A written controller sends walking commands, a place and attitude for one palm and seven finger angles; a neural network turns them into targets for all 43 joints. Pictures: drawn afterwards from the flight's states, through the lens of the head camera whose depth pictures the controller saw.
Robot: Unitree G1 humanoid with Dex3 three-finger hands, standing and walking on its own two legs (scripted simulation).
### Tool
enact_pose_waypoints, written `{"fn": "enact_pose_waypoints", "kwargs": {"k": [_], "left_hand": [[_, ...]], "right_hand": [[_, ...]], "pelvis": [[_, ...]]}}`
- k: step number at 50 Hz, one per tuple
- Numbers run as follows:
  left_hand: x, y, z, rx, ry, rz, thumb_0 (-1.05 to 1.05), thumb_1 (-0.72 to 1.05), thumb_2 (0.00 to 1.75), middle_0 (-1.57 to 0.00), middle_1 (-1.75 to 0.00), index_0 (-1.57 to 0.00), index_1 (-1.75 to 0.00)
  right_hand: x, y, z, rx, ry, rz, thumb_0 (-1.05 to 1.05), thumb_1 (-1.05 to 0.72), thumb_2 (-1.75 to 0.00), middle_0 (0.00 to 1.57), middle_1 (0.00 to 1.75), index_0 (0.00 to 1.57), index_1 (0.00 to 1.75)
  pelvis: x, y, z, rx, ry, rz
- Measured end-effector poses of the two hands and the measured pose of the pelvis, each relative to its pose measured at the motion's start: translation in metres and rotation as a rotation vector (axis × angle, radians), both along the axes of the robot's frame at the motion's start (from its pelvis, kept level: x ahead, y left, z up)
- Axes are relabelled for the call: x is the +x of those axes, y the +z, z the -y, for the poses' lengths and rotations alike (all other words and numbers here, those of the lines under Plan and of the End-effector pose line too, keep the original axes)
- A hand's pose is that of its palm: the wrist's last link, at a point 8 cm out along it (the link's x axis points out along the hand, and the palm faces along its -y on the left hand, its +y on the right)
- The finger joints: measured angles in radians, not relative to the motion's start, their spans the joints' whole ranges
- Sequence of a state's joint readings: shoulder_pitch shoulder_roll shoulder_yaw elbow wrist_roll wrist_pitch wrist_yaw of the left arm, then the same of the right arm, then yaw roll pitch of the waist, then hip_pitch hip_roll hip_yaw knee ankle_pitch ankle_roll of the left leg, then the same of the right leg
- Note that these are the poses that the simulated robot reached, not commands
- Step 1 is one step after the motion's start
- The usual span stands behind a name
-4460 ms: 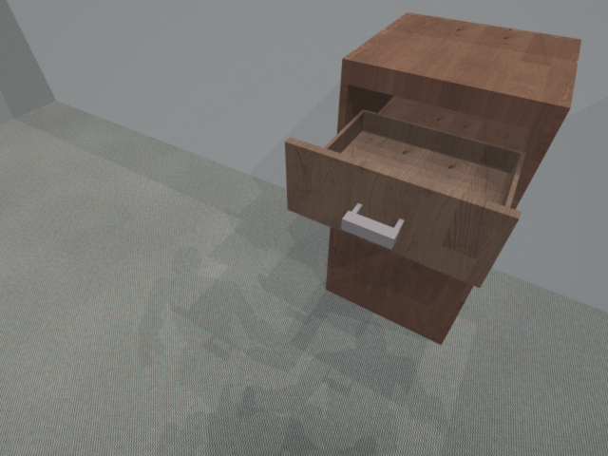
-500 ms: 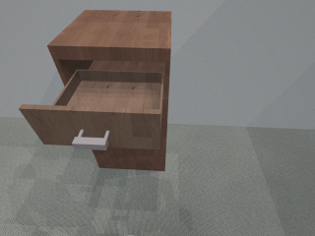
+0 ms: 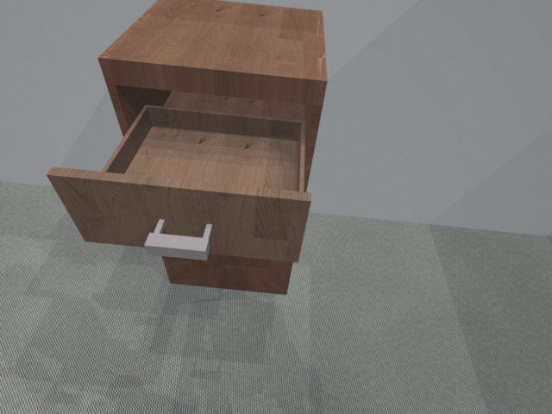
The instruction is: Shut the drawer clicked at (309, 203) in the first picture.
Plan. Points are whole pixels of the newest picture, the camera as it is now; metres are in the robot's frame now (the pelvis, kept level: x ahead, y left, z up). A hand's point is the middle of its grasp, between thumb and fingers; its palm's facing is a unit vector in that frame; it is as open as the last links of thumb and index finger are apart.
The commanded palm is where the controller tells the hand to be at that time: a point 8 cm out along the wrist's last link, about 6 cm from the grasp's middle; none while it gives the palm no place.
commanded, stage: come to a stop and stand still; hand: left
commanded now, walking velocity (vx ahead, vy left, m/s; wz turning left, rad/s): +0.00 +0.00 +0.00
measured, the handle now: (181, 236) +0.39 +0.20 +0.00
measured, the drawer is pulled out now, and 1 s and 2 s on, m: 0.29 0.29 0.29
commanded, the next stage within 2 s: look again from close up in 0.28 s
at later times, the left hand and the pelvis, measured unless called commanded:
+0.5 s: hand out of the picture -0.02 +0.18 -0.17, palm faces +0.00 -0.98 -0.21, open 7.4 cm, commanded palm none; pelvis -0.02 +0.01 +0.00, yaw +0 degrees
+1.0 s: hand out of the picture -0.04 +0.13 -0.17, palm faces +0.00 -0.98 -0.18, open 7.4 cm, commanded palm none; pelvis -0.03 -0.03 +0.00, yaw -1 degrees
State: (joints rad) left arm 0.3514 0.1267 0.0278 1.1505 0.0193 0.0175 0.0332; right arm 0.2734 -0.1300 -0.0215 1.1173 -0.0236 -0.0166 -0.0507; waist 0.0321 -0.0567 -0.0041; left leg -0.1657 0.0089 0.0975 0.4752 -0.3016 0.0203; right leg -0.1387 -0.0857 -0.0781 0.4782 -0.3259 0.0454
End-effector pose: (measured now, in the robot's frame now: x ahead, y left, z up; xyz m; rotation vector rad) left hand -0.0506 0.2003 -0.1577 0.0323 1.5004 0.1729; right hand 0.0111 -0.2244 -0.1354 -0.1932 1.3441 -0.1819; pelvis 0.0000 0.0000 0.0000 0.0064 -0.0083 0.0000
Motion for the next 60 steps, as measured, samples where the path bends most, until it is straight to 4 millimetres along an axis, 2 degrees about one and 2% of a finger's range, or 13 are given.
{"fn": "enact_pose_waypoints", "kwargs": {"k": [6, 13, 19, 24, 30, 35, 49, 55, 60], "left_hand": [[0.035, 0.003, -0.015, 0.021, -0.053, 0.072, 0.01, 0.91, 0.90, -0.20, -0.30, -0.20, -0.29], [0.048, 0.009, -0.031, 0.055, -0.078, 0.098, 0.01, 0.92, 0.90, -0.20, -0.30, -0.20, -0.29], [0.043, 0.013, -0.030, 0.063, -0.079, 0.096, 0.01, 0.91, 0.90, -0.20, -0.30, -0.20, -0.29], [0.029, 0.015, -0.029, 0.082, -0.109, 0.091, 0.01, 0.91, 0.90, -0.20, -0.30, -0.20, -0.29], [0.013, 0.020, -0.029, 0.106, -0.101, 0.079, 0.00, 0.91, 0.90, -0.20, -0.30, -0.20, -0.29], [0.007, 0.022, -0.022, 0.110, -0.101, 0.080, 0.00, 0.90, 0.90, -0.20, -0.30, -0.20, -0.29], [0.007, 0.018, 0.017, 0.057, -0.108, 0.072, 0.01, 0.91, 0.90, -0.20, -0.30, -0.20, -0.29], [0.012, 0.015, 0.024, 0.050, -0.100, 0.072, 0.01, 0.91, 0.90, -0.20, -0.30, -0.20, -0.29], [0.017, 0.010, 0.023, 0.045, -0.073, 0.066, 0.01, 0.90, 0.90, -0.20, -0.30, -0.20, -0.29]], "right_hand": [[-0.007, 0.001, -0.008, 0.004, -0.022, -0.013, 0.02, -0.96, -0.90, 0.21, 0.30, 0.20, 0.30], [-0.031, -0.002, -0.020, 0.041, -0.042, -0.059, 0.01, -0.93, -0.90, 0.20, 0.30, 0.20, 0.29], [-0.050, -0.005, -0.030, 0.081, -0.050, -0.099, 0.00, -0.92, -0.90, 0.20, 0.30, 0.20, 0.29], [-0.056, -0.013, -0.030, 0.106, -0.021, -0.080, 0.01, -0.91, -0.90, 0.21, 0.30, 0.20, 0.29], [-0.053, -0.023, -0.022, 0.122, -0.008, -0.040, 0.01, -0.91, -0.90, 0.20, 0.30, 0.20, 0.29], [-0.048, -0.023, -0.009, 0.115, -0.003, -0.017, 0.01, -0.92, -0.90, 0.20, 0.30, 0.20, 0.29], [-0.047, -0.014, 0.023, 0.090, -0.004, -0.042, 0.00, -0.91, -0.90, 0.20, 0.30, 0.19, 0.29], [-0.045, -0.014, 0.029, 0.088, -0.004, -0.059, 0.00, -0.91, -0.90, 0.20, 0.30, 0.19, 0.29], [-0.039, -0.016, 0.029, 0.086, -0.004, -0.084, 0.00, -0.91, -0.90, 0.20, 0.30, 0.19, 0.29]], "pelvis": [[-0.001, 0.003, -0.007, -0.004, -0.005, 0.007], [-0.005, 0.005, -0.010, -0.002, -0.005, 0.012], [-0.010, 0.006, -0.009, -0.001, -0.001, 0.013], [-0.022, 0.001, -0.010, -0.009, 0.004, -0.001], [-0.028, -0.002, -0.007, -0.001, 0.001, 0.013], [-0.031, -0.002, 0.001, 0.009, -0.006, 0.022], [-0.032, 0.002, 0.029, 0.013, -0.014, 0.008], [-0.025, 0.001, 0.037, 0.009, -0.011, 0.007], [-0.010, -0.003, 0.036, -0.002, -0.004, 0.001]]}}
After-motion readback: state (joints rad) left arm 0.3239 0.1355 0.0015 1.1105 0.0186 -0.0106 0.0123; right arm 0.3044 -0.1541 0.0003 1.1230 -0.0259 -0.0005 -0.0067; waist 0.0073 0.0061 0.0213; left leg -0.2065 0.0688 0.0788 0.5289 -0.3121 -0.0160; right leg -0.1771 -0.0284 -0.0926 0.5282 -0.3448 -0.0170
